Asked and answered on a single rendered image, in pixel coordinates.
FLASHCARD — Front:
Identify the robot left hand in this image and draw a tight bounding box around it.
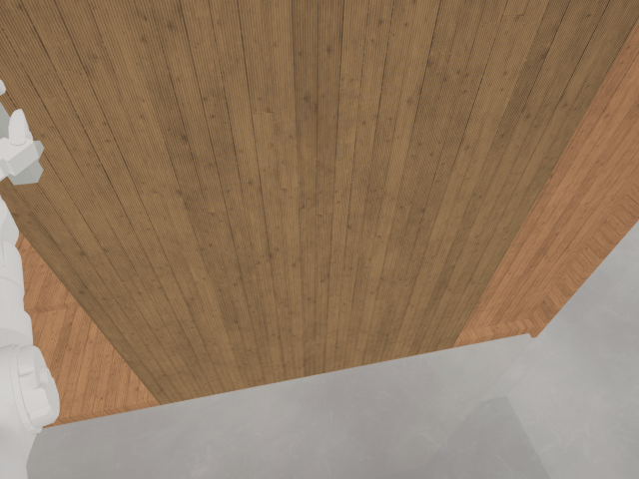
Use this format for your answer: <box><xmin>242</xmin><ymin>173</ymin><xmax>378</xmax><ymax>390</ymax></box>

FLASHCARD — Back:
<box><xmin>0</xmin><ymin>80</ymin><xmax>39</xmax><ymax>182</ymax></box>

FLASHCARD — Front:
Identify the wardrobe door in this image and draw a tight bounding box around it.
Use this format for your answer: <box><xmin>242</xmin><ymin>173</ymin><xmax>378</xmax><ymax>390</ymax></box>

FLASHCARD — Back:
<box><xmin>0</xmin><ymin>0</ymin><xmax>639</xmax><ymax>405</ymax></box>
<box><xmin>462</xmin><ymin>20</ymin><xmax>639</xmax><ymax>331</ymax></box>

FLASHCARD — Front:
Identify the left robot upper arm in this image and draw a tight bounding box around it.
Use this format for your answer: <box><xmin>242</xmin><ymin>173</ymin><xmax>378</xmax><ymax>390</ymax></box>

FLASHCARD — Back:
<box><xmin>0</xmin><ymin>343</ymin><xmax>60</xmax><ymax>479</ymax></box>

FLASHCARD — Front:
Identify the handle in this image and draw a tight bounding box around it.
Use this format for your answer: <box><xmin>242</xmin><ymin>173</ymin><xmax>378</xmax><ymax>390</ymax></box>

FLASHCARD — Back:
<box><xmin>0</xmin><ymin>102</ymin><xmax>45</xmax><ymax>186</ymax></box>

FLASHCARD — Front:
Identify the robot left forearm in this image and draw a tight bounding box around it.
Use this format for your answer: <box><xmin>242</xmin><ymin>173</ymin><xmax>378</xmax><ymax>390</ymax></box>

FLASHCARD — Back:
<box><xmin>0</xmin><ymin>196</ymin><xmax>33</xmax><ymax>347</ymax></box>

